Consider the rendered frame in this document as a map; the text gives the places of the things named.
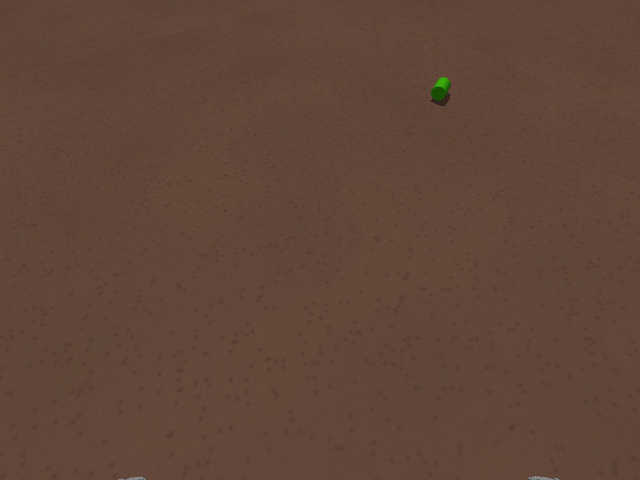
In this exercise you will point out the can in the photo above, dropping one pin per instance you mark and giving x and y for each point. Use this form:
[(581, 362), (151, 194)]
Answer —
[(441, 88)]

